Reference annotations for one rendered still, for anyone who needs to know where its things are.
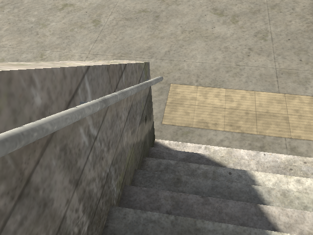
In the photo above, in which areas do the stairs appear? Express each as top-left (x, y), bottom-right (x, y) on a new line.
top-left (91, 139), bottom-right (313, 235)

